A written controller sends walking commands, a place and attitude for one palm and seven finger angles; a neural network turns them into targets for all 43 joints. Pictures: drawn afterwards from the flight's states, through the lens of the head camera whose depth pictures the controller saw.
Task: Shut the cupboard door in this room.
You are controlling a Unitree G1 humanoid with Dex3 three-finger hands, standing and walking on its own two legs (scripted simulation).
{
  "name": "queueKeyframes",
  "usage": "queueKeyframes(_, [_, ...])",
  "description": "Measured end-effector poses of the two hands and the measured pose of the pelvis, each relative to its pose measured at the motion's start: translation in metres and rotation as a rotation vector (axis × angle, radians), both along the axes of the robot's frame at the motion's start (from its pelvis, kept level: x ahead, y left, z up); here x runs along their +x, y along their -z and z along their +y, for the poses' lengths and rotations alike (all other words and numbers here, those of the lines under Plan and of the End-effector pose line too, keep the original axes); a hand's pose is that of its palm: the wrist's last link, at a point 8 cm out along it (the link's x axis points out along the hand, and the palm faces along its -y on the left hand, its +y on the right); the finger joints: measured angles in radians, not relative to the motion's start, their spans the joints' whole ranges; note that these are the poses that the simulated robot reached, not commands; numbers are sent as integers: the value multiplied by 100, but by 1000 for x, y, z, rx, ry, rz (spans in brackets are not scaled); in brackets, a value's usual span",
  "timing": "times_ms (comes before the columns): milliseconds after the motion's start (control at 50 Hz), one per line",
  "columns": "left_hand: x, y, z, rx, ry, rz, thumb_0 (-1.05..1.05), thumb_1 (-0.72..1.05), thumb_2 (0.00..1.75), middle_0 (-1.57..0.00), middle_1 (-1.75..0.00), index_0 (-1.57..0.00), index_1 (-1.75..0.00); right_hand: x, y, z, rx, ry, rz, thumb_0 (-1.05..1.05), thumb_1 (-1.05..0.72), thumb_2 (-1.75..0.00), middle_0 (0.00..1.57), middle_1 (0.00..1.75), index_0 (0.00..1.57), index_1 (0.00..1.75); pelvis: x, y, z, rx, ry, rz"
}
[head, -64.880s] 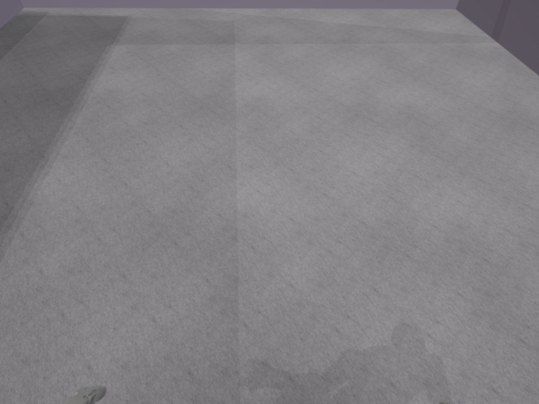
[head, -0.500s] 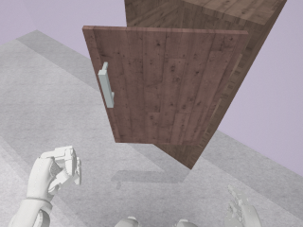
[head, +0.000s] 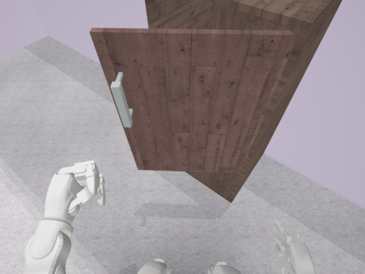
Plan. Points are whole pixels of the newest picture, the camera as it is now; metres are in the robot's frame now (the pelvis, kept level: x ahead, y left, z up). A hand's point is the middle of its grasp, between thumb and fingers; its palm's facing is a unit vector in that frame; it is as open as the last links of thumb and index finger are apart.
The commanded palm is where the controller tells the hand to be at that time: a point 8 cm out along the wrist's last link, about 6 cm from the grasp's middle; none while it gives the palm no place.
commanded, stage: bring the fist close to the handle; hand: left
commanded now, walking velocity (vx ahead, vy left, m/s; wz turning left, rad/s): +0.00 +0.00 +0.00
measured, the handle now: (124, 101) +0.51 +0.19 +0.07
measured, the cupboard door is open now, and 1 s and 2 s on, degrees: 35 35 28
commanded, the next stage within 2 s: push the door shut along its arc in 1.18 s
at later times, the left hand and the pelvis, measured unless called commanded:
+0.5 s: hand (116, 155) +0.34 +0.17 +0.07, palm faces +0.00 -1.00 -0.02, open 3.1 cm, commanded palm +0.33 +0.22 +0.07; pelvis +0.00 +0.01 +0.01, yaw -1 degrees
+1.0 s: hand (129, 133) +0.40 +0.15 +0.08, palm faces +0.02 -1.00 -0.02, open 3.1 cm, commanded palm +0.37 +0.21 +0.07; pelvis +0.00 +0.01 +0.01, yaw -3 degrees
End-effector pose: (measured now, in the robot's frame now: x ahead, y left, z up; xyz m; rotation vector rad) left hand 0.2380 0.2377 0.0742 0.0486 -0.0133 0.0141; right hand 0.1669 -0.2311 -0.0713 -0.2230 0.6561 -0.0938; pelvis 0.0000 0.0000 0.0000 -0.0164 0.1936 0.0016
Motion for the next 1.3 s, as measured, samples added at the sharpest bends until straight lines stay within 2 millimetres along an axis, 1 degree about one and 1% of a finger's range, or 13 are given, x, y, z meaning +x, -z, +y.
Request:
queueKeyframes(160, [34, -2, -7, -15, 23, 9, 2, 90, 90, -130, -150, -131, -150, -10, 0, -1, 5, 34, 39, 1, -90, -90, 20, 30, 20, 30, 4, -5, 3, 7, 13, 2])
queueKeyframes(260, [48, -3, -6, -20, 6, 2, 2, 90, 90, -130, -150, -130, -150, -18, 1, -3, 2, 50, 75, 1, -90, -90, 20, 30, 20, 30, 6, -8, 5, 9, 20, 4])
queueKeyframes(400, [64, -1, -10, -23, 12, -11, 2, 90, 90, -130, -150, -130, -150, -25, 5, -3, -5, 60, 121, 1, -90, -90, 20, 30, 20, 30, 5, -8, 10, 7, 19, 8])
queueKeyframes(600, [103, -2, -22, -28, 17, -20, 2, 90, 90, -130, -150, -131, -150, -36, 12, 3, 2, 77, 165, 1, -90, -90, 20, 30, 20, 30, 1, -7, 14, 6, 23, 19])
queueKeyframes(720, [124, -5, -27, -26, 9, -15, 2, 90, 90, -130, -150, -131, -150, -50, 16, 3, 12, 96, 206, 1, -90, -90, 20, 30, 20, 30, -1, -7, 15, 6, 28, 27])
queueKeyframes(840, [142, -5, -33, -31, 1, -19, 2, 90, 90, -130, -150, -130, -150, -71, 22, -2, 9, 122, 271, 1, -90, -90, 20, 30, 20, 30, -3, -6, 15, 8, 33, 38])
queueKeyframes(920, [145, -4, -33, -28, 0, -18, 2, 90, 90, -130, -150, -130, -150, -85, 23, -6, 12, 148, 309, 1, -90, -90, 20, 30, 20, 30, -3, -7, 14, 10, 41, 41])
queueKeyframes(1000, [140, -3, -31, -25, -4, -14, 2, 90, 90, -130, -150, -130, -150, -96, 23, -9, 14, 167, 337, 1, -90, -90, 20, 30, 20, 30, -2, -9, 14, 12, 46, 39])
queueKeyframes(1060, [137, -2, -30, -25, -10, -16, 2, 90, 90, -130, -150, -130, -150, -100, 24, -11, 11, 171, 349, 1, -90, -90, 20, 30, 20, 30, -3, -9, 13, 12, 44, 36])
queueKeyframes(1160, [136, -2, -30, -20, -10, -23, 2, 90, 90, -130, -150, -131, -150, -98, 24, -13, 3, 166, 347, 1, -90, -90, 20, 30, 20, 30, -6, -9, 12, 11, 39, 35])
queueKeyframes(1300, [139, -3, -32, -27, -5, -21, 2, 90, 90, -130, -150, -131, -150, -85, 23, -12, 4, 151, 310, 1, -90, -90, 20, 30, 20, 30, -7, -8, 11, 12, 37, 35])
